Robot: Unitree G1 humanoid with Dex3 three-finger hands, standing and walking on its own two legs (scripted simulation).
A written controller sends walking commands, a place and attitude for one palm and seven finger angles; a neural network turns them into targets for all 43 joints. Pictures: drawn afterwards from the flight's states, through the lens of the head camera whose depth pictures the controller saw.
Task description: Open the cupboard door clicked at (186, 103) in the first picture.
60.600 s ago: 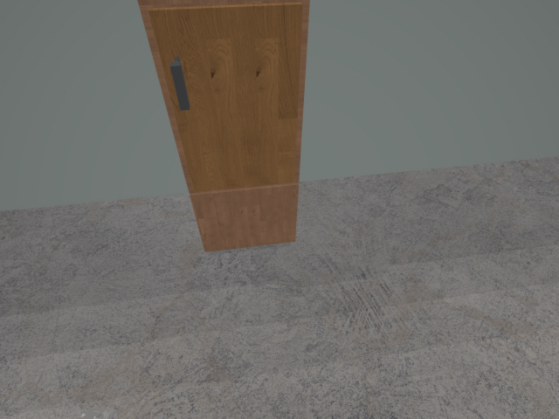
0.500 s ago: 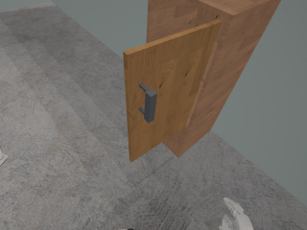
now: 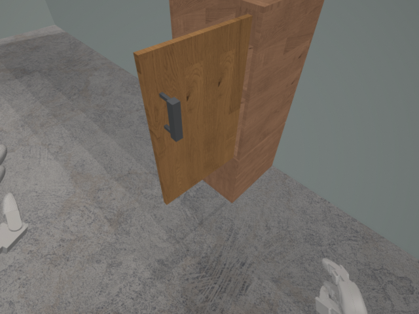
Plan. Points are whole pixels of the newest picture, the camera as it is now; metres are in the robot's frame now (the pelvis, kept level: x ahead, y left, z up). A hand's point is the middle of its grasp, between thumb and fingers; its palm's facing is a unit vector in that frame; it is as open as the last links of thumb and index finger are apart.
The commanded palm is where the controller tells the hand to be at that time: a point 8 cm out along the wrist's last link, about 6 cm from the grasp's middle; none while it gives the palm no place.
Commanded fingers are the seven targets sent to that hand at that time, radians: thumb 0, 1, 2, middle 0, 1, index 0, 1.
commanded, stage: stop stepping back and stand still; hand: left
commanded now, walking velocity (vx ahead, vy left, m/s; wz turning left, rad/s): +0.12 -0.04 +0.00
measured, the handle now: (170, 116) +0.57 +0.13 +0.05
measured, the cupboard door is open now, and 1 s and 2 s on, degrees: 87 87 87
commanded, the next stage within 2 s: let the arm hang, fingers relaxed in 0.70 s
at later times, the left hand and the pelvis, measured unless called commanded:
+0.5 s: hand out of the picture +0.14 +0.29 +0.16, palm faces +0.45 -0.75 -0.48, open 7.4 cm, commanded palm +0.08 +0.32 +0.18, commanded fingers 0.00 0.90 0.90 -0.20 -0.30 -0.20 -0.30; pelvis -0.05 +0.02 +0.00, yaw +3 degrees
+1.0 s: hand out of the picture +0.08 +0.24 -0.10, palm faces +0.12 -0.94 -0.31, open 7.4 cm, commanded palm none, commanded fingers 0.00 0.90 0.90 -0.20 -0.30 -0.20 -0.30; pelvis -0.07 +0.01 +0.00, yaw +6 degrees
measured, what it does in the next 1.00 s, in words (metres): steps on the spot: left foot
